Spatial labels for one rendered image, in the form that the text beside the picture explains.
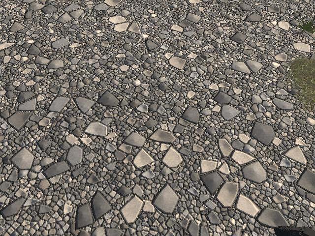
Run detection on right robot hand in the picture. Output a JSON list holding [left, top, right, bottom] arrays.
[[274, 225, 315, 236]]

